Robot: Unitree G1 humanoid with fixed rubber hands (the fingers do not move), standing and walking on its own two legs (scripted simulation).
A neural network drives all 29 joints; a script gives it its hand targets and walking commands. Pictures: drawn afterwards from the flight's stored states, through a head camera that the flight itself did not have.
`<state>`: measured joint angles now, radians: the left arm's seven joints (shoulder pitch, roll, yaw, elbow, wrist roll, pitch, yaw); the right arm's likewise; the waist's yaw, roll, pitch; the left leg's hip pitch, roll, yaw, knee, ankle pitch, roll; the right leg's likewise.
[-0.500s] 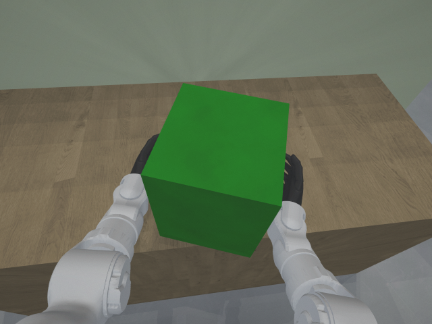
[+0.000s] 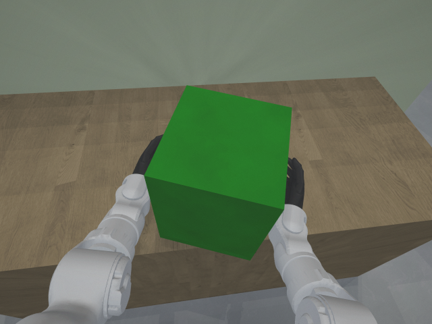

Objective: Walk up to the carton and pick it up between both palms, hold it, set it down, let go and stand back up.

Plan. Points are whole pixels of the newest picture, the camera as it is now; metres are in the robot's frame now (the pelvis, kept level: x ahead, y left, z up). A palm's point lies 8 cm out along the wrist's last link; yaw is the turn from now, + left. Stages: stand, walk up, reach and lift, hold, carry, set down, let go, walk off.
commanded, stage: reach and lift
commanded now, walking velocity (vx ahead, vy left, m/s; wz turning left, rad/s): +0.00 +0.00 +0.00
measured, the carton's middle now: (220, 178) +0.40 -0.03 +0.02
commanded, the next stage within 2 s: none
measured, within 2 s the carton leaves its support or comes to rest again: leaves its support in 0.06 s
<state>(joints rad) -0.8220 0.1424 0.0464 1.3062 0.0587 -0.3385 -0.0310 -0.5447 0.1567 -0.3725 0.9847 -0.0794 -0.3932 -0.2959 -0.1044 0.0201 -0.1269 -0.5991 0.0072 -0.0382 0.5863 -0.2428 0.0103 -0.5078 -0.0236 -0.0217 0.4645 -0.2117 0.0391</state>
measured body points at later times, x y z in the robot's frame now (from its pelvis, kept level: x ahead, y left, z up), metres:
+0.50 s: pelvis -0.01 +0.00 +0.00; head +0.00 +0.02 +0.45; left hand +0.43 +0.09 +0.09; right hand +0.34 -0.19 +0.05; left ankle +0.01 +0.10 -0.73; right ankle +0.00 -0.16 -0.73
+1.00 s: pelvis -0.03 -0.01 +0.01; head -0.07 +0.02 +0.45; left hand +0.40 +0.11 +0.15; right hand +0.34 -0.18 +0.13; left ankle +0.01 +0.10 -0.73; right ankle +0.00 -0.16 -0.73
